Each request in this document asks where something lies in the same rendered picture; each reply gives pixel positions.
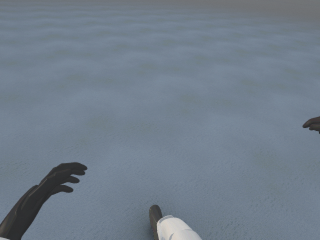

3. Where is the right robot shin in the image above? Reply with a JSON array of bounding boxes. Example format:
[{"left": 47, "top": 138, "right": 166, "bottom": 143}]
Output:
[{"left": 157, "top": 215, "right": 174, "bottom": 232}]

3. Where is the robot right thigh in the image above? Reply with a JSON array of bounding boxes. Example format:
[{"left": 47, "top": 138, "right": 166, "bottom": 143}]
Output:
[{"left": 157, "top": 217, "right": 202, "bottom": 240}]

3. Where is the robot left hand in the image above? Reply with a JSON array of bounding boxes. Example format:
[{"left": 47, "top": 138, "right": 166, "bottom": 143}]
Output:
[{"left": 0, "top": 162, "right": 88, "bottom": 240}]

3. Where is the robot right hand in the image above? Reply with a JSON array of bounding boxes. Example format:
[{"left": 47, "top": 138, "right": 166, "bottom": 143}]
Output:
[{"left": 302, "top": 116, "right": 320, "bottom": 134}]

